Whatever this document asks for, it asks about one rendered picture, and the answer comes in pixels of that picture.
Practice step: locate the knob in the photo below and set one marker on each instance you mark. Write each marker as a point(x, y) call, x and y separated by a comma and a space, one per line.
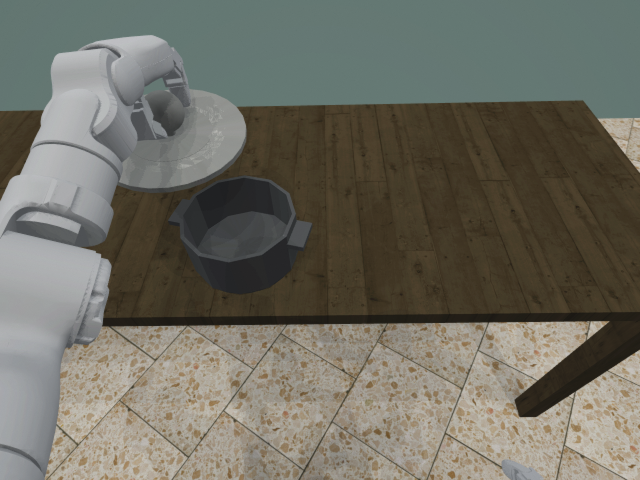
point(167, 109)

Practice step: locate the left robot hand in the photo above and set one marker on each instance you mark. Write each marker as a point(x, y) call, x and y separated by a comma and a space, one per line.
point(156, 59)

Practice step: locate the table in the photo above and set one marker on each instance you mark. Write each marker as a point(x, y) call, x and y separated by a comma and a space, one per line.
point(422, 213)

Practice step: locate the pot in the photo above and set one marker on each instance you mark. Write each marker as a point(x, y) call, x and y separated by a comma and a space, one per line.
point(241, 233)

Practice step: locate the robot left forearm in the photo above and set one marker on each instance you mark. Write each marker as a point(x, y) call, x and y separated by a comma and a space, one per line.
point(67, 184)

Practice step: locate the right robot hand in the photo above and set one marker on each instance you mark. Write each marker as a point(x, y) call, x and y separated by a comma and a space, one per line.
point(516, 471)

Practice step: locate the left robot upper arm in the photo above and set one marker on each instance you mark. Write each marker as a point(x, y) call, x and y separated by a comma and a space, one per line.
point(51, 296)

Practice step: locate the lid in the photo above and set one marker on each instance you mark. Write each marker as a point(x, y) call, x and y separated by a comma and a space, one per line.
point(210, 139)

